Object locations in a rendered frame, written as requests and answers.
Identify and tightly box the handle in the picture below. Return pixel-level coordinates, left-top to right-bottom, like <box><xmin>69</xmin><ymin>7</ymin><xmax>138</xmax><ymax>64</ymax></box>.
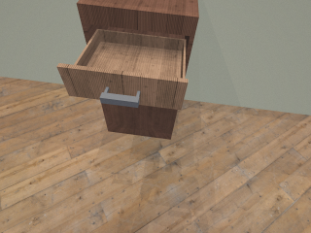
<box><xmin>99</xmin><ymin>86</ymin><xmax>141</xmax><ymax>108</ymax></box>

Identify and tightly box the cabinet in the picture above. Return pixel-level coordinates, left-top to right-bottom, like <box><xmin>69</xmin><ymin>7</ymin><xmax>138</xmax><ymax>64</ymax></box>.
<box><xmin>76</xmin><ymin>0</ymin><xmax>199</xmax><ymax>140</ymax></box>

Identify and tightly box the drawer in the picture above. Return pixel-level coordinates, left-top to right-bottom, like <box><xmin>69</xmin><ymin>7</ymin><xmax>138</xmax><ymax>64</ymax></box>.
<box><xmin>56</xmin><ymin>29</ymin><xmax>189</xmax><ymax>110</ymax></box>

